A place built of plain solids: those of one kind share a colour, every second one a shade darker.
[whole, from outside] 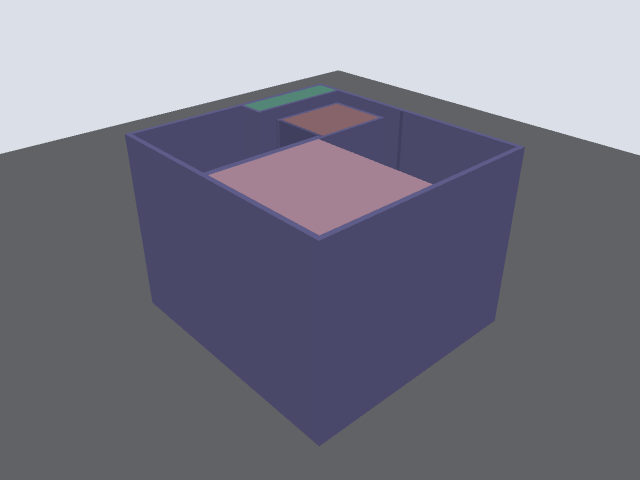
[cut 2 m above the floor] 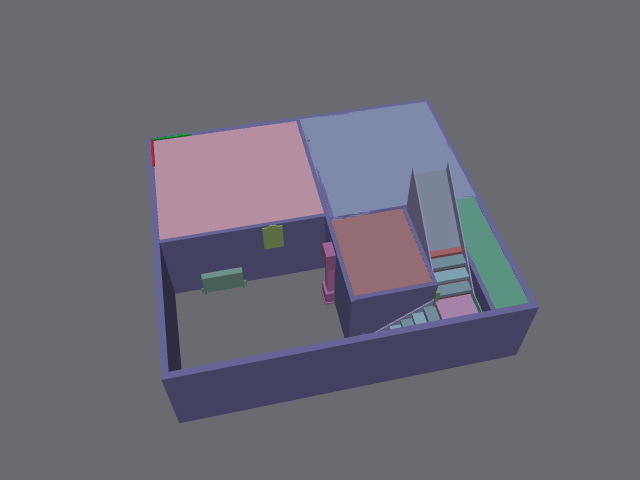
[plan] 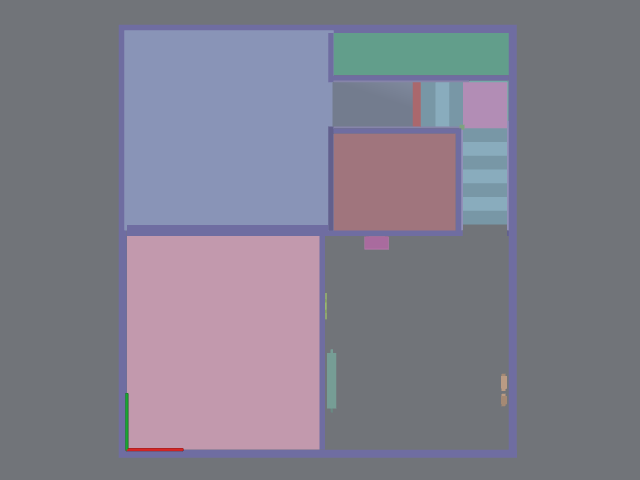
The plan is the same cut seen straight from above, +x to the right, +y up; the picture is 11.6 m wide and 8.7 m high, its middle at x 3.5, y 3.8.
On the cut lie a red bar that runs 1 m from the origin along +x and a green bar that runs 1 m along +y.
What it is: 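A lodging house's back stair, a dwelling of no particular year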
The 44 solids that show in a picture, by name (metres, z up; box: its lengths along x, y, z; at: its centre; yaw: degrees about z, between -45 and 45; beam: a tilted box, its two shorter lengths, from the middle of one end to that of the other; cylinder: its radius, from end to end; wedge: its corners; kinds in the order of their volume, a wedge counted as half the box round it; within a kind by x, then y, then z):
{
 "beside_lower_1": {"box": [3.49, 3.87, 5.67], "at": [1.75, 1.94, 2.79]},
 "upper_1": {"box": [3.8, 3.63, 3.27], "at": [1.85, 5.79, 1.58]},
 "wall_1": {"box": [0.15, 7.85, 5.67], "at": [-0.07, 3.78, 2.79]},
 "wall_2": {"box": [3.65, 0.1, 5.67], "at": [1.82, 4.02, 2.79]},
 "wall_3": {"box": [6.09, 0.1, 5.67], "at": [3.04, 3.92, 2.79]},
 "wall_4": {"box": [7.22, 0.15, 5.67], "at": [3.46, -0.07, 2.79]},
 "wall_5": {"box": [7.22, 0.15, 5.67], "at": [3.46, 7.63, 2.79]},
 "wall_6": {"box": [0.1, 3.87, 2.9], "at": [3.54, 1.94, 1.4]},
 "wall_7": {"box": [0.1, 1.89, 5.67], "at": [3.7, 4.92, 2.79]},
 "wall_8": {"box": [0.1, 0.89, 5.67], "at": [3.7, 7.11, 2.79]},
 "wall_9": {"box": [2.41, 0.1, 5.67], "at": [4.85, 5.78, 2.79]},
 "wall_10": {"box": [3.27, 0.1, 5.67], "at": [5.28, 6.74, 2.79]},
 "wall_11": {"box": [0.1, 1.96, 5.67], "at": [6.01, 4.85, 2.79]},
 "wall_12": {"box": [0.03, 0.1, 5.67], "at": [6.91, 3.92, 2.79]},
 "wall_13": {"box": [0.15, 7.85, 5.67], "at": [7.0, 3.78, 2.79]},
 "beside_box_1": {"box": [2.21, 1.76, 5.67], "at": [4.85, 4.85, 2.79]},
 "behind_box_1": {"box": [3.17, 0.76, 5.67], "at": [5.33, 7.17, 2.79]},
 "carriage_1": {"wedge": [[3.73, 5.85, -0.05], [3.73, 5.85, 3.09], [3.73, 6.66, -0.05], [3.73, 6.66, 3.09], [6.1, 5.85, -0.05], [6.1, 5.85, 1.38], [6.1, 6.66, -0.05], [6.1, 6.66, 1.38]]},
 "string_1": {"wedge": [[3.75, 5.83, -0.05], [3.75, 5.83, 3.34], [3.75, 5.86, -0.05], [3.75, 5.86, 3.34], [6.04, 5.83, -0.05], [6.04, 5.83, 1.7], [6.04, 5.86, -0.05], [6.04, 5.86, 1.7]]},
 "string_2": {"wedge": [[3.75, 6.66, -0.05], [3.75, 6.66, 3.34], [3.75, 6.69, -0.05], [3.75, 6.69, 3.34], [6.21, 6.66, -0.05], [6.21, 6.66, 1.58], [6.21, 6.69, -0.05], [6.21, 6.69, 1.58]]},
 "string_3": {"wedge": [[6.06, 3.98, -0.05], [6.06, 3.98, 0.15], [6.06, 5.81, -0.05], [6.06, 5.81, 1.47], [6.09, 3.98, -0.05], [6.09, 3.98, 0.15], [6.09, 5.81, -0.05], [6.09, 5.81, 1.47]]},
 "string_4": {"wedge": [[6.89, 3.98, -0.05], [6.89, 3.98, 0.15], [6.89, 5.96, -0.05], [6.89, 5.96, 1.58], [6.92, 3.98, -0.05], [6.92, 3.98, 0.15], [6.92, 5.96, -0.05], [6.92, 5.96, 1.58]]},
 "longcase_clock_1": {"box": [0.43, 0.23, 0.52], "at": [4.53, 3.75, 1.66]},
 "longcase_clock_2": {"box": [0.41, 0.23, 0.35], "at": [4.53, 3.76, 0.26]},
 "longcase_clock_3": {"box": [0.3, 0.17, 0.98], "at": [4.53, 3.78, 0.92]},
 "tread_1": {"wedge": [[5.3, 5.85, 1.86], [5.3, 5.85, 1.96], [5.3, 6.67, 1.86], [5.3, 6.67, 1.96], [5.59, 5.85, 1.86], [5.59, 5.85, 1.96], [5.59, 6.67, 1.86], [5.59, 6.67, 1.96]]},
 "tread_2": {"wedge": [[5.55, 5.85, 1.68], [5.55, 5.85, 1.78], [5.55, 6.67, 1.68], [5.55, 6.67, 1.78], [5.84, 5.85, 1.68], [5.84, 5.85, 1.78], [5.84, 6.67, 1.68], [5.84, 6.67, 1.78]]},
 "tread_3": {"wedge": [[5.79, 5.85, 1.5], [5.79, 5.85, 1.6], [5.79, 6.67, 1.5], [5.79, 6.67, 1.6], [6.09, 5.85, 1.5], [6.09, 5.85, 1.6], [6.09, 6.67, 1.5], [6.09, 6.67, 1.6]]},
 "tread_4": {"wedge": [[6.08, 4.08, 0.07], [6.08, 4.08, 0.17], [6.08, 4.38, 0.07], [6.08, 4.38, 0.17], [6.9, 4.08, 0.07], [6.9, 4.08, 0.17], [6.9, 4.38, 0.07], [6.9, 4.38, 0.17]]},
 "tread_5": {"wedge": [[6.08, 4.33, 0.25], [6.08, 4.33, 0.35], [6.08, 4.63, 0.25], [6.08, 4.63, 0.35], [6.9, 4.33, 0.25], [6.9, 4.33, 0.35], [6.9, 4.63, 0.25], [6.9, 4.63, 0.35]]},
 "tread_6": {"wedge": [[6.08, 4.58, 0.43], [6.08, 4.58, 0.53], [6.08, 4.88, 0.43], [6.08, 4.88, 0.53], [6.9, 4.58, 0.43], [6.9, 4.58, 0.53], [6.9, 4.88, 0.43], [6.9, 4.88, 0.53]]},
 "tread_7": {"wedge": [[6.08, 4.83, 0.61], [6.08, 4.83, 0.71], [6.08, 5.13, 0.61], [6.08, 5.13, 0.71], [6.9, 4.83, 0.61], [6.9, 4.83, 0.71], [6.9, 5.13, 0.61], [6.9, 5.13, 0.71]]},
 "tread_8": {"wedge": [[6.08, 5.08, 0.79], [6.08, 5.08, 0.89], [6.08, 5.38, 0.79], [6.08, 5.38, 0.89], [6.9, 5.08, 0.79], [6.9, 5.08, 0.89], [6.9, 5.38, 0.79], [6.9, 5.38, 0.89]]},
 "tread_9": {"wedge": [[6.08, 5.33, 0.97], [6.08, 5.33, 1.07], [6.08, 5.62, 0.97], [6.08, 5.62, 1.07], [6.9, 5.33, 0.97], [6.9, 5.33, 1.07], [6.9, 5.62, 0.97], [6.9, 5.62, 1.07]]},
 "tread_10": {"wedge": [[6.08, 5.58, 1.14], [6.08, 5.58, 1.24], [6.08, 5.87, 1.15], [6.08, 5.87, 1.25], [6.9, 5.58, 1.14], [6.9, 5.58, 1.24], [6.9, 5.87, 1.15], [6.9, 5.87, 1.25]]},
 "radiator_1": {"box": [0.17, 1.01, 0.58], "at": [3.71, 1.25, 0.38]},
 "string_turn_1": {"box": [0.68, 0.03, 1.63], "at": [6.55, 6.67, 0.76]},
 "string_turn_2": {"box": [0.03, 0.73, 1.63], "at": [6.91, 6.33, 0.76]},
 "landing_1": {"wedge": [[6.04, 5.83, 1.32], [6.04, 5.83, 1.42], [6.04, 6.67, 1.32], [6.04, 6.67, 1.42], [6.9, 5.83, 1.32], [6.9, 5.83, 1.42], [6.9, 6.67, 1.32], [6.9, 6.67, 1.42]]},
 "coat_pegs_1": {"box": [0.11, 0.15, 0.83], "at": [6.83, 0.9, 1.14]},
 "coat_pegs_2": {"box": [0.11, 0.23, 0.66], "at": [6.83, 1.22, 1.23]},
 "newel_turn_1": {"box": [0.09, 0.09, 1.82], "at": [6.07, 5.84, 0.86]},
 "riser_1": {"wedge": [[5.05, 5.85, 2.02], [5.05, 5.85, 2.05], [5.05, 6.67, 2.02], [5.05, 6.67, 2.05], [5.33, 5.85, 1.93], [5.33, 5.85, 2.04], [5.33, 6.67, 1.93], [5.33, 6.67, 2.04]]},
 "wall_mirror_1": {"box": [0.034, 0.48, 0.76], "at": [3.61, 2.6, 1.57]}
}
